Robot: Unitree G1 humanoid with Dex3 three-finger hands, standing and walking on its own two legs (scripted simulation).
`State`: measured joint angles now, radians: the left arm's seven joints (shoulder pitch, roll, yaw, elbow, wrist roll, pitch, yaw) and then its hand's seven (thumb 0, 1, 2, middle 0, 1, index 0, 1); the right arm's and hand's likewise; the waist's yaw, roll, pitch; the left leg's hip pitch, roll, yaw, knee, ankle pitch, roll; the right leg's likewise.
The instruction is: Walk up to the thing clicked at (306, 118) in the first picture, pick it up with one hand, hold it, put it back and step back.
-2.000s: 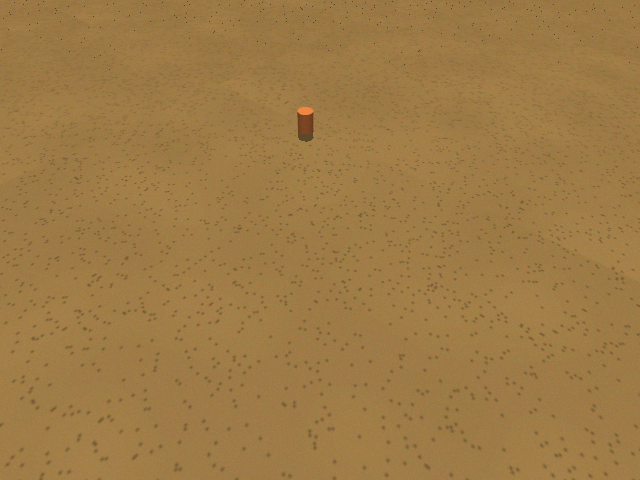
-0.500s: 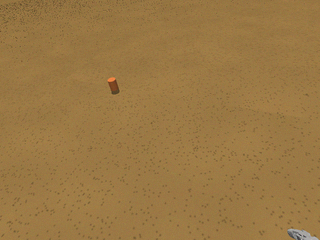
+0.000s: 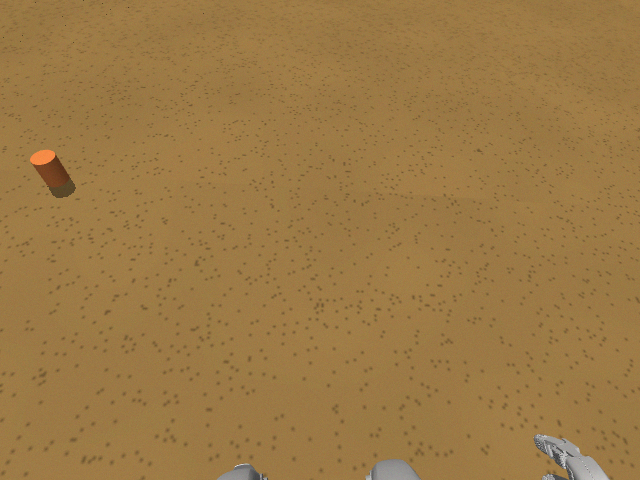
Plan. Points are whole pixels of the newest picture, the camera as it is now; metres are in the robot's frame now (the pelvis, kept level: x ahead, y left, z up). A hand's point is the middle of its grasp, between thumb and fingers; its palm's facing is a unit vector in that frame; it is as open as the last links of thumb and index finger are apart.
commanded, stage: walk up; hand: left
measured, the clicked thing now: (50, 168) +1.35 +0.99 -0.69
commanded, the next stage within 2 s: none
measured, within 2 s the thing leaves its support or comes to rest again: neither
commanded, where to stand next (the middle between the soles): +0.91 +1.23 m, yaw -54 degrees
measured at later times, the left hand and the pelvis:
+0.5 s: hand (25, 311) +0.40 +0.43 -0.10, palm faces -0.15 -0.81 -0.57, open 7.4 cm; pelvis +0.26 +0.15 +0.00, yaw -13 degrees
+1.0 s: hand (4, 189) +0.68 +0.59 -0.12, palm faces -0.45 -0.72 -0.53, open 7.4 cm; pelvis +0.47 +0.36 +0.00, yaw -25 degrees
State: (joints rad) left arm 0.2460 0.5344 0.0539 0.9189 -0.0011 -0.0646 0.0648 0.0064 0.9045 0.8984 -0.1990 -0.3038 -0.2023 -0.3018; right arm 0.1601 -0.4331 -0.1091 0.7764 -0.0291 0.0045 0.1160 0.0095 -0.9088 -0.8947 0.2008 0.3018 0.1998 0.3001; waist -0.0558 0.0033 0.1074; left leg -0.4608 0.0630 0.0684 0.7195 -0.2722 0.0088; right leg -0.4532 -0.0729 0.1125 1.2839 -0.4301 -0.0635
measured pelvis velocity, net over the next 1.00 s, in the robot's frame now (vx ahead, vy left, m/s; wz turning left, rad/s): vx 0.47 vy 0.36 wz -0.43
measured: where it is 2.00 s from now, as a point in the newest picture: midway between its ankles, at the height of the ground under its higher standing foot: (77, 304)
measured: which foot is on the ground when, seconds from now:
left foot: down 0.00-0.32, up 0.34-0.66, down 0.68-1.00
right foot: up 0.00-0.28, down 0.30-0.70, up 0.72-1.00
